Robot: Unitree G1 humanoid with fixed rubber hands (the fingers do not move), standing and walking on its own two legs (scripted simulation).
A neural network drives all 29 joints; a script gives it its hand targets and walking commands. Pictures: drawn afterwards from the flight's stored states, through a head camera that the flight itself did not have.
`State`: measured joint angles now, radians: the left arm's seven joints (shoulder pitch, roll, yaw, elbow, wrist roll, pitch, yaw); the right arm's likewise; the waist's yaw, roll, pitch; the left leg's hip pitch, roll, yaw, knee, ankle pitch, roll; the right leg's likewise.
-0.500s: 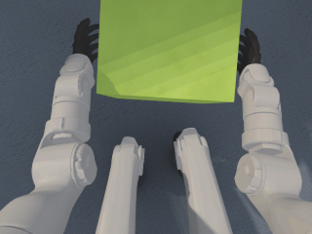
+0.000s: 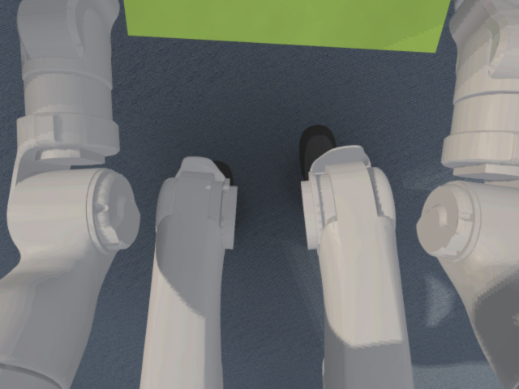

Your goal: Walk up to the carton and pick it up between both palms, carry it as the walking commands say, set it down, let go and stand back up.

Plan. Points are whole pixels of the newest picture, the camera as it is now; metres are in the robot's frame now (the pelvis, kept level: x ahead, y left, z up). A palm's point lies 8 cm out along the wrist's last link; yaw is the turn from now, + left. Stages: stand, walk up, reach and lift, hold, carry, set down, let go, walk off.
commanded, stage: set down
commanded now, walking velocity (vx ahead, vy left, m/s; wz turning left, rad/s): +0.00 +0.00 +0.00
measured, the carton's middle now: out of the picture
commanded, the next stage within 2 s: none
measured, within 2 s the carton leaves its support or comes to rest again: rests again in 1.00 s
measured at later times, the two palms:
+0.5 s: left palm out of the picture +0.57 +0.13 -0.22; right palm out of the picture +0.53 -0.24 -0.22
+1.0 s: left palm out of the picture +0.57 +0.13 -0.22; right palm out of the picture +0.52 -0.25 -0.23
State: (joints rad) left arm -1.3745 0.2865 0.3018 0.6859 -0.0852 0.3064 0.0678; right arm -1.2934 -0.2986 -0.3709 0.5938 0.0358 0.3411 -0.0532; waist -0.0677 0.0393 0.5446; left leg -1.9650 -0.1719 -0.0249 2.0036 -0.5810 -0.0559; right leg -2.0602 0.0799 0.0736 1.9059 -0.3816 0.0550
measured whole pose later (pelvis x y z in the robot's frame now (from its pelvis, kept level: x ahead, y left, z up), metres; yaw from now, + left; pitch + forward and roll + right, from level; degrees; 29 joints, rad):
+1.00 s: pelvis +0.01 +0.00 -0.06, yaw +1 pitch +28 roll +0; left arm -1.51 0.35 0.17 1.05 -0.11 0.25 0.09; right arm -1.38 -0.39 -0.22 0.95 0.13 0.25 -0.08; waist -0.08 0.01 0.52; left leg -2.10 -0.15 -0.01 2.22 -0.62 -0.04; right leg -2.19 0.03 0.02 2.12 -0.43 0.02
